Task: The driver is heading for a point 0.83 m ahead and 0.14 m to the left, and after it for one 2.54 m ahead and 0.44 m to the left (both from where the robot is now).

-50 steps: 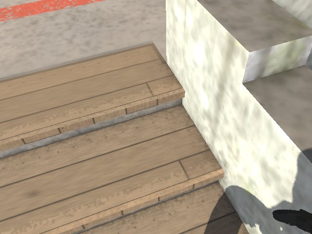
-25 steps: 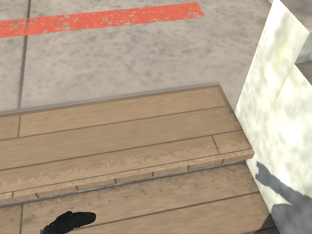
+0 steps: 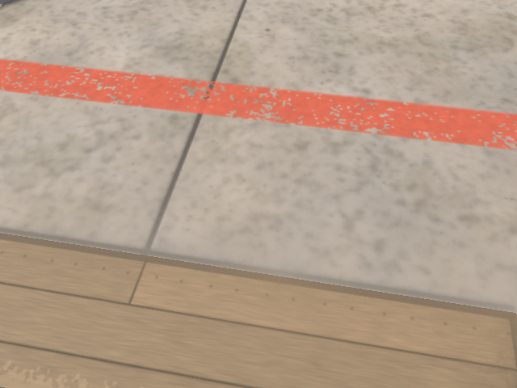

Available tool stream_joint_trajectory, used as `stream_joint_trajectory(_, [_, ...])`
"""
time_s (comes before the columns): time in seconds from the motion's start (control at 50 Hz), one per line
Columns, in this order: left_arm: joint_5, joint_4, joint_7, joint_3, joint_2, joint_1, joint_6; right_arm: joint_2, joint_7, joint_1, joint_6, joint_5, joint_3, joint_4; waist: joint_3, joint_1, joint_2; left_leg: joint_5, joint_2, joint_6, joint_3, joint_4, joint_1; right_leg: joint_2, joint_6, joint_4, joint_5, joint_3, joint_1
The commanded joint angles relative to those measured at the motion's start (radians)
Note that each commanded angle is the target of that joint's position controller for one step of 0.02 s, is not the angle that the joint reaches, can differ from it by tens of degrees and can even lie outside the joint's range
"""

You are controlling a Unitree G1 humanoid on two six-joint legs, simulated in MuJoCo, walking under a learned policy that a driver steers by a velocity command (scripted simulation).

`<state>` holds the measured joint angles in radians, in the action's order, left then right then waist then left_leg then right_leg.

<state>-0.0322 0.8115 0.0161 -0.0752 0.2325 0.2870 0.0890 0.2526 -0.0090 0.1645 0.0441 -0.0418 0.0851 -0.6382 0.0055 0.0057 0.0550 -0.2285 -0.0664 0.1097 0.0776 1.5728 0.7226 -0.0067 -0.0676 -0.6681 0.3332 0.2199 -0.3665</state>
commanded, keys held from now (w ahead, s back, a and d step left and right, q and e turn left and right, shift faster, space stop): w+q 0.52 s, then w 0.42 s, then no key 0.06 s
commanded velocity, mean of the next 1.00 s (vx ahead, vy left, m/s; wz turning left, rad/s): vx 0.50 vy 0.00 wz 0.43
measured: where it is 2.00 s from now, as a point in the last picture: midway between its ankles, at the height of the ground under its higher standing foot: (201, 245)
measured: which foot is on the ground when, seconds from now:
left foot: up 0.00-0.34, down 0.36-0.92, up 0.94-1.00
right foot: down 0.00-0.36, up 0.38-0.90, down 0.92-1.00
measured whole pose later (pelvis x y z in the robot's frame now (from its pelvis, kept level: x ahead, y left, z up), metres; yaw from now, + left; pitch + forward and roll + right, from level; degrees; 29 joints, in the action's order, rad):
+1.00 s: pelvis +0.69 +0.13 +0.12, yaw +24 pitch +2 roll +0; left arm -0.03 0.69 0.00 -0.02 0.25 0.16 0.06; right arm 0.28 0.02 0.39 0.07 -0.01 0.05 -0.84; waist 0.03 0.05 0.02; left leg -0.40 -0.13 0.06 0.11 1.13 0.22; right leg 0.03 -0.07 -0.57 0.18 0.08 -0.42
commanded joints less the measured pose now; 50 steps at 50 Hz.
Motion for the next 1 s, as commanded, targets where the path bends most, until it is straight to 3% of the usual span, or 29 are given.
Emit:
stream_joint_trajectory(0.02, [0.004,-0.011,-0.008,0.014,0.006,-0.025,0.042,-0.006,-0.011,0.045,-0.025,0.002,-0.018,0.055,0.029,0.055,-0.058,0.051,0.057,-0.016,0.053,-0.165,0.103,-0.232,-0.082,0.439,-0.214,-0.244,0.068])
stream_joint_trajectory(0.08, [-0.003,0.029,-0.005,0.006,0.054,0.07,0.058,-0.005,-0.03,-0.063,-0.036,-0.003,-0.017,0.076,0.002,0.001,-0.126,0.114,0.062,-0.018,-0.035,-0.208,0.191,-0.243,-0.082,0.435,-0.462,-0.141,0.262])
stream_joint_trajectory(0.14, [-0.023,0.066,0.002,0.008,0.071,0.222,0.046,-0.031,-0.007,-0.155,-0.04,-0.008,-0.021,0.096,0.016,-0.049,-0.128,-0.067,0.043,0.009,-0.043,0.06,0.446,-0.297,-0.102,0.407,-0.512,-0.153,0.483])
stream_joint_trajectory(0.2, [-0.04,0.083,0.0,0.02,0.065,0.281,0.034,-0.06,0.023,-0.299,-0.035,0.005,-0.041,0.158,0.115,-0.052,-0.112,-0.283,0.038,0.048,-0.014,0.265,0.727,-0.338,-0.088,0.435,-0.393,-0.141,0.576])
stream_joint_trajectory(0.24, [-0.033,0.107,0.002,0.031,0.037,0.305,0.023,-0.066,0.019,-0.392,-0.024,0.004,-0.06,0.194,0.165,-0.057,-0.073,-0.323,0.054,0.049,-0.106,0.062,0.71,-0.275,-0.042,0.493,-0.366,-0.055,0.551])
stream_joint_trajectory(0.28, [-0.02,0.138,0.022,0.038,0.034,0.317,0.006,-0.106,-0.003,-0.426,-0.024,-0.002,-0.087,0.233,0.156,-0.044,-0.104,-0.275,0.089,0.06,-0.211,-0.122,0.551,-0.243,-0.032,0.543,-0.517,0.025,0.505])
stream_joint_trajectory(0.3, [0.008,0.115,0.026,0.04,0.055,0.239,0.0,-0.113,-0.035,-0.34,-0.03,0.022,-0.104,0.214,0.08,0.003,-0.083,-0.128,0.063,0.083,-0.304,-0.428,0.138,-0.217,-0.046,0.572,-0.873,0.107,0.336])
stream_joint_trajectory(0.32, [0.028,0.109,0.027,0.03,0.097,0.28,0.0,-0.092,-0.044,-0.268,-0.043,0.032,-0.085,0.171,0.008,-0.006,-0.11,-0.12,-0.042,0.074,-0.392,-0.442,-0.142,-0.257,-0.085,0.494,-1.31,0.083,0.262])
stream_joint_trajectory(0.34, [0.038,0.102,0.022,0.004,0.22,0.27,0.004,-0.043,-0.044,-0.08,-0.048,0.04,-0.058,0.124,-0.084,0.096,-0.212,-0.181,-0.106,0.089,-0.394,-0.443,-0.291,-0.301,-0.087,0.271,-1.718,0.08,0.31])
stream_joint_trajectory(0.36, [0.06,0.07,0.008,-0.02,0.296,0.203,0.006,0.007,-0.035,0.163,-0.052,0.043,-0.03,0.054,-0.232,0.206,-0.258,-0.136,-0.136,0.128,-0.337,-0.56,-0.491,-0.306,-0.07,-0.008,-1.824,0.079,0.342])
stream_joint_trajectory(0.38, [0.082,0.016,-0.006,-0.027,0.283,0.195,0.023,0.084,-0.028,0.231,-0.048,0.042,0.007,0.035,-0.316,0.233,-0.269,-0.133,-0.097,0.179,-0.071,-0.699,-0.728,-0.25,-0.018,-0.319,-1.459,0.043,0.143])
stream_joint_trajectory(0.4, [0.07,-0.087,-0.044,-0.005,0.157,0.162,0.025,0.226,-0.015,0.147,-0.053,0.042,0.051,0.045,-0.373,0.151,0.091,-0.131,0.234,0.339,0.612,-0.988,-0.869,0.019,0.078,-0.876,-0.04,0.017,-0.204])
stream_joint_trajectory(0.42, [0.039,-0.145,-0.065,-0.016,0.158,0.071,0.041,0.228,0.0,0.137,-0.063,0.032,0.064,0.068,-0.479,0.137,-0.024,-0.063,0.275,0.304,0.895,-1.149,-0.859,0.047,0.059,-1.058,-0.065,-0.286,-0.238])
stream_joint_trajectory(0.44, [0.044,-0.188,-0.059,0.001,0.086,0.006,0.039,0.226,0.01,0.114,-0.049,0.022,0.06,0.021,-0.372,0.096,-0.06,-0.088,0.269,0.276,0.821,-1.193,-0.757,0.017,0.051,-1.094,-0.106,-0.306,-0.296])
stream_joint_trajectory(0.48, [0.013,-0.21,-0.023,0.035,0.006,-0.015,0.026,0.116,0.029,0.115,-0.008,0.019,0.031,-0.064,-0.11,0.014,-0.146,0.099,0.201,0.235,0.617,-1.136,-0.518,-0.033,0.038,-1.029,-0.038,-0.3,-0.382])
stream_joint_trajectory(0.5, [0.001,-0.219,-0.012,0.042,-0.008,-0.006,0.009,0.059,0.029,0.088,0.005,0.011,0.011,-0.075,-0.077,-0.024,-0.123,0.126,0.172,0.237,0.546,-1.136,-0.432,-0.034,0.031,-1.088,0.02,-0.3,-0.399])
stream_joint_trajectory(0.54, [-0.015,-0.253,0.004,0.061,-0.021,-0.015,-0.032,0.044,0.024,0.072,0.029,0.018,-0.001,-0.096,-0.063,-0.074,-0.123,0.235,0.15,0.209,0.392,-1.174,-0.344,-0.077,0.031,-1.01,0.026,-0.319,-0.398])
stream_joint_trajectory(0.58, [-0.023,-0.25,0.004,0.048,0.054,-0.023,-0.051,0.063,0.013,0.08,0.052,0.027,-0.008,-0.097,-0.01,-0.086,-0.156,0.333,0.132,0.176,0.3,-1.266,-0.305,-0.122,0.051,-0.727,0.005,-0.287,-0.363])
stream_joint_trajectory(0.68, [-0.02,-0.283,-0.035,0.068,0.03,-0.221,-0.057,0.098,0.01,0.235,0.061,0.038,-0.002,-0.154,-0.036,0.033,-0.028,0.602,0.072,0.07,0.142,-1.34,-0.532,-0.093,0.056,-0.264,-0.311,-0.178,-0.335])
stream_joint_trajectory(0.74, [0.001,-0.294,-0.046,0.068,0.04,-0.33,-0.057,0.13,0.008,0.291,0.049,0.032,0.004,-0.165,-0.016,0.091,0.017,0.573,0.107,0.057,0.156,-1.368,-0.66,-0.065,0.045,-0.095,-0.386,-0.145,-0.334])
stream_joint_trajectory(0.78, [0.001,-0.302,-0.051,0.063,0.059,-0.384,-0.054,0.144,0.01,0.31,0.047,0.023,0.008,-0.167,0.012,0.114,0.025,0.565,0.14,0.061,0.173,-1.375,-0.722,-0.058,0.029,-0.009,-0.397,-0.145,-0.322])
stream_joint_trajectory(0.82, [0.003,-0.293,-0.05,0.055,0.08,-0.373,-0.05,0.165,0.02,0.286,0.049,0.019,0.01,-0.163,0.013,0.096,0.038,0.637,0.165,0.056,0.167,-1.338,-0.77,-0.039,0.006,0.069,-0.362,-0.156,-0.244])
stream_joint_trajectory(0.88, [0.0,-0.222,-0.029,0.025,0.139,-0.169,-0.035,0.194,0.031,0.271,0.051,0.012,0.013,-0.167,-0.066,0.003,0.04,0.99,0.173,0.018,0.158,-1.097,-0.823,0.051,-0.036,0.151,-0.209,-0.146,0.0])
stream_joint_trajectory(0.9, [0.003,-0.179,-0.017,0.016,0.156,-0.022,-0.022,0.191,0.028,0.251,0.052,0.015,0.011,-0.165,-0.132,-0.073,0.014,0.943,0.148,0.007,0.13,-0.922,-0.766,0.024,-0.063,0.209,-0.278,-0.167,0.184])
stream_joint_trajectory(0.92, [-0.015,-0.15,-0.003,0.004,0.202,0.136,-0.01,0.136,0.024,0.256,0.057,0.012,-0.005,-0.138,-0.244,-0.126,-0.047,0.637,0.111,0.01,0.114,-0.684,-0.586,-0.133,-0.102,0.15,-0.277,-0.305,0.444])
stream_joint_trajectory(0.94, [-0.029,-0.141,-0.005,-0.022,0.293,0.163,-0.014,0.063,0.018,0.417,0.052,0.063,-0.021,-0.126,-0.395,-0.06,-0.368,-0.137,-0.079,-0.062,0.003,-0.281,-0.232,-0.424,-0.292,0.19,-0.296,-0.79,0.743])
stream_joint_trajectory(0.96, [0.011,-0.15,-0.019,-0.006,0.197,0.115,-0.025,0.134,0.03,0.37,0.049,0.023,-0.012,-0.146,-0.358,-0.051,-0.232,-0.244,-0.065,-0.058,0.057,-0.183,-0.161,-0.407,-0.284,0.313,-0.338,-0.927,0.637])
stream_joint_trajectory(0.98, [0.017,-0.154,-0.017,0.01,0.142,0.023,-0.022,0.134,0.03,0.261,0.047,0.026,-0.011,-0.13,-0.181,-0.03,-0.13,-0.152,-0.027,-0.074,0.064,-0.189,-0.137,-0.366,-0.267,0.329,-0.455,-0.739,0.478])
stream_joint_trajectory(1.0, [0.013,-0.146,-0.017,0.022,0.098,0.0,-0.014,0.121,0.026,0.197,0.048,0.028,-0.02,-0.115,-0.122,-0.029,-0.051,-0.127,-0.001,-0.082,0.058,-0.219,-0.141,-0.333,-0.25,0.326,-0.648,-0.611,0.394])
Keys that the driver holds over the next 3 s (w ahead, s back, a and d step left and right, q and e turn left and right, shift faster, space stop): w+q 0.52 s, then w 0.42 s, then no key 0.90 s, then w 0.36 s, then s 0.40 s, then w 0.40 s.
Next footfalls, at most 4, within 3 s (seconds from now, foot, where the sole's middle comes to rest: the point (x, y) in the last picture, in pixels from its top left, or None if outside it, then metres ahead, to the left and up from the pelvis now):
0.36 left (216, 382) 0.46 0.13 -0.64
0.92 right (236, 240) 0.84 0.10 -0.64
1.34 left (158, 228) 0.89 0.32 -0.64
2.52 right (183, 166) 1.12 0.27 -0.64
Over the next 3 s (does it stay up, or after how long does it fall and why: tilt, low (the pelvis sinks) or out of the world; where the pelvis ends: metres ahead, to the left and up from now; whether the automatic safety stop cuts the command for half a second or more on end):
stays up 0.99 0.32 0.15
